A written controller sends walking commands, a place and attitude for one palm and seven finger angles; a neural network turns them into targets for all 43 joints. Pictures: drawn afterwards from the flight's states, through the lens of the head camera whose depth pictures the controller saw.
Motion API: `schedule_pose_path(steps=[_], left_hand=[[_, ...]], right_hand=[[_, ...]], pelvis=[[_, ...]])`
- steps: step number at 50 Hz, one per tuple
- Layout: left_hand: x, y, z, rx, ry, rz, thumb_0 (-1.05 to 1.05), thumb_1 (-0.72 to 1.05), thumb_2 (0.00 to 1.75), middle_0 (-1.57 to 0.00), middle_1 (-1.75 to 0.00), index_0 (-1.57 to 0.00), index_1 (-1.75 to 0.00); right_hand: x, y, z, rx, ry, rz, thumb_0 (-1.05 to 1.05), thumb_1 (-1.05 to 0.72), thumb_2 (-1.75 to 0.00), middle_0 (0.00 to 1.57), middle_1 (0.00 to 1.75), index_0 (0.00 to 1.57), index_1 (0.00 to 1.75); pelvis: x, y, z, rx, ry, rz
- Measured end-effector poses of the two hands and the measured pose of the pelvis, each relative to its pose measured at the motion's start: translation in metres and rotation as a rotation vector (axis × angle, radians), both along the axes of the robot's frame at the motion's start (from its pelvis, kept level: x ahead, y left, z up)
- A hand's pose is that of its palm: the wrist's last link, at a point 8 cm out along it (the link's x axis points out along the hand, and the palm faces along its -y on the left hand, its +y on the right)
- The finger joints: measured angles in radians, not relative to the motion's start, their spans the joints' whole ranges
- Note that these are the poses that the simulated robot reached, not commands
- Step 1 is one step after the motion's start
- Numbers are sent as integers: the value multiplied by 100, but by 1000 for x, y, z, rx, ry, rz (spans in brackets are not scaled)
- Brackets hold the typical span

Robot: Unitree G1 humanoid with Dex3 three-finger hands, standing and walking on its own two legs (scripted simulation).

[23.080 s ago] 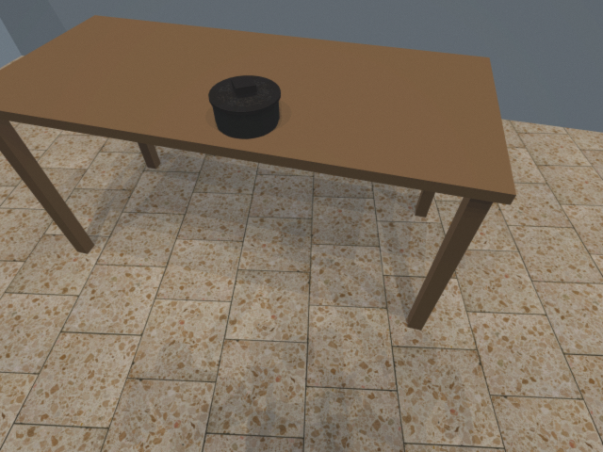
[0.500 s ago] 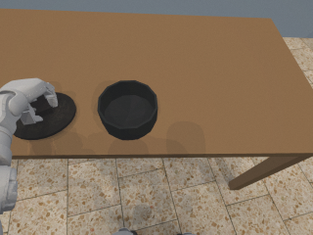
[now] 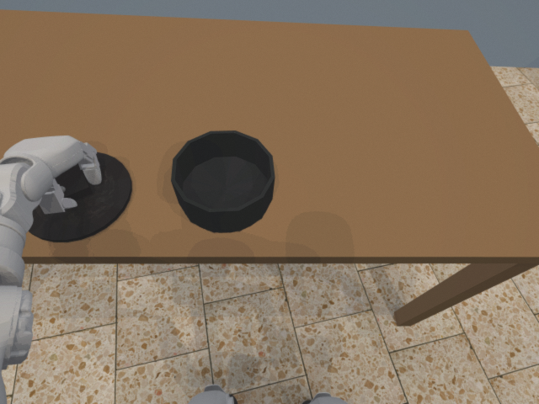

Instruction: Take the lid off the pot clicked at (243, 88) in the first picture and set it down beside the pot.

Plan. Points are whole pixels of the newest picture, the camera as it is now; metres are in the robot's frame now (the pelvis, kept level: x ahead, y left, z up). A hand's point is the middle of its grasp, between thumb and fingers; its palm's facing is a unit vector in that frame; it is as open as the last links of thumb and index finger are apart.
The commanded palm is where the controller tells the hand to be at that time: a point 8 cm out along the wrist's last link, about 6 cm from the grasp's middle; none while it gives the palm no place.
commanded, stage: open the fingers wide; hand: left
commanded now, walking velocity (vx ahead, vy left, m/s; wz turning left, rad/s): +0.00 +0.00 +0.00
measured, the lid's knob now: (70, 185) +0.45 +0.31 +0.00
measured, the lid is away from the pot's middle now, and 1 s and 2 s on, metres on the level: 0.25 0.25 0.25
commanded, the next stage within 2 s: raise the empty hand in 0.78 s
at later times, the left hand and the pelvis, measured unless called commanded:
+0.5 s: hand (59, 186) +0.44 +0.31 +0.03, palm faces -0.49 -0.06 -0.87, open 9.9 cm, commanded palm +0.46 +0.30 +0.08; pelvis +0.00 +0.01 +0.00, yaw +0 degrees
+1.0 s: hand (61, 182) +0.44 +0.31 +0.03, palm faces -0.46 -0.07 -0.88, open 11.0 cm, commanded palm +0.47 +0.30 +0.10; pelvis +0.01 +0.01 +0.00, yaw +0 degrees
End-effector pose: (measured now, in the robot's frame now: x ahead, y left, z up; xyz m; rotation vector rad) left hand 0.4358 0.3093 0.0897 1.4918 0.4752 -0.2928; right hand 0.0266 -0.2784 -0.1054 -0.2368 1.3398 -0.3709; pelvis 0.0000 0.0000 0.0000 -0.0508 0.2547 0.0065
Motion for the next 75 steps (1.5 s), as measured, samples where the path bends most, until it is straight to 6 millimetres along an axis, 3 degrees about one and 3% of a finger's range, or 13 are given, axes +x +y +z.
schedule_pose_path(steps=[16,30,47,75], left_hand=[[5,3,-2,-8,12,5,-1,14,79,-52,-91,-54,-92],[10,3,-4,1,19,-14,0,7,60,-39,-94,-37,-92],[13,4,-6,-6,-2,6,0,3,57,-34,-92,-33,-91],[11,3,56,15,-47,-4,0,2,59,-34,-90,-34,-90]], right_hand=[[-3,3,1,-11,4,-4,1,-90,-90,20,30,21,30],[-2,6,-1,-7,28,-6,1,-90,-90,20,30,21,30],[4,11,-1,15,12,-9,1,-90,-90,20,30,21,30],[33,12,10,21,-75,34,1,-90,-90,20,30,21,30]], pelvis=[[1,3,-1,-2,6,-3],[5,7,-1,-5,14,-3],[8,8,0,-3,13,-9],[12,8,13,6,-55,11]])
